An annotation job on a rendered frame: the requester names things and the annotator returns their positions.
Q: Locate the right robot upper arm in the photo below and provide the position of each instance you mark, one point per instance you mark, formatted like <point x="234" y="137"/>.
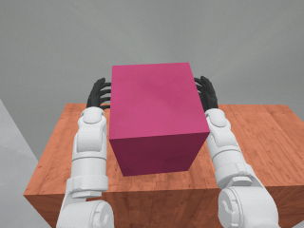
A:
<point x="246" y="207"/>

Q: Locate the robot left hand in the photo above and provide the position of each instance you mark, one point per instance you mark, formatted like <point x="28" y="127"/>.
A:
<point x="94" y="99"/>

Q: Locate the left robot upper arm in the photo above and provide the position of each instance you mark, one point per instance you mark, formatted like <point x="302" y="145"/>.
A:
<point x="87" y="214"/>

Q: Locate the robot right hand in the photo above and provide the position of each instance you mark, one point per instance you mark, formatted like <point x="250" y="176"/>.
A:
<point x="207" y="94"/>

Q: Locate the pedestal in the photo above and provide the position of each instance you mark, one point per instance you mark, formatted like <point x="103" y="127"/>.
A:
<point x="270" y="137"/>

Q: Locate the carton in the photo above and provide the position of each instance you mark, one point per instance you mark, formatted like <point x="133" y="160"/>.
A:
<point x="156" y="122"/>

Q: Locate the right robot forearm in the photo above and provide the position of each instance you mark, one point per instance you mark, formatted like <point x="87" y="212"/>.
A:
<point x="230" y="166"/>

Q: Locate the left robot forearm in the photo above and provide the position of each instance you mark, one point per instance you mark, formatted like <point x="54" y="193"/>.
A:
<point x="88" y="177"/>

